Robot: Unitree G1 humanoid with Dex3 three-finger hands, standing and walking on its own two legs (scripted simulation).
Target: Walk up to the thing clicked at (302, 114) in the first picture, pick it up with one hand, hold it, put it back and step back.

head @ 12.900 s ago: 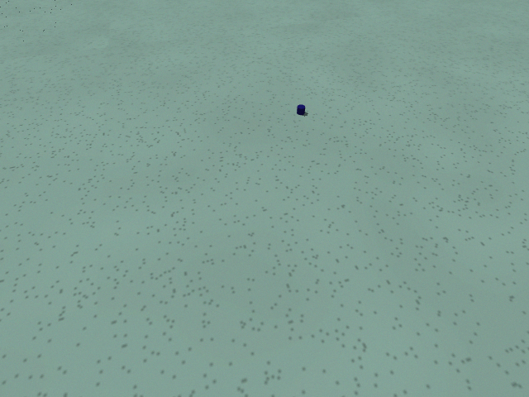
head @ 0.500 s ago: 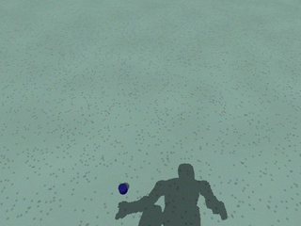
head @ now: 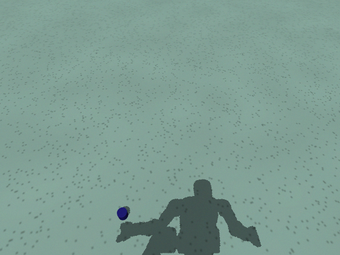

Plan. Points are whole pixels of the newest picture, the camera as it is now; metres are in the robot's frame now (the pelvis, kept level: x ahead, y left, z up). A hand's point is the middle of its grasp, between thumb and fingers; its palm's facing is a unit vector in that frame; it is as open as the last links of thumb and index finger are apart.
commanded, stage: walk up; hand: left
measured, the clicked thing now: (122, 213) +0.45 +0.27 -0.74
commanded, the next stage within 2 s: stand in 1.76 s
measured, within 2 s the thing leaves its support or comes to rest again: neither
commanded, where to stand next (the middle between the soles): +0.07 +0.01 m, yaw +3 degrees
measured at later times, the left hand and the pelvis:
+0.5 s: hand out of the picture +0.10 +0.25 -0.15, palm faces +0.08 -0.92 -0.39, open 7.4 cm; pelvis +0.04 -0.03 -0.01, yaw +5 degrees
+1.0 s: hand out of the picture +0.09 +0.26 -0.14, palm faces +0.04 -0.93 -0.38, open 7.4 cm; pelvis +0.04 -0.01 +0.01, yaw +3 degrees
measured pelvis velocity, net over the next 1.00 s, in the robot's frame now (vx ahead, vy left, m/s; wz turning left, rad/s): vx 0.04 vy -0.01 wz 0.06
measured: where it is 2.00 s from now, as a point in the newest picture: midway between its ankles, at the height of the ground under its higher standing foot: outside the picture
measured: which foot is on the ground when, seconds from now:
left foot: down 0.00-0.04, up 0.06-0.46, down 0.48-1.00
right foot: up 0.00-0.00, down 0.02-1.00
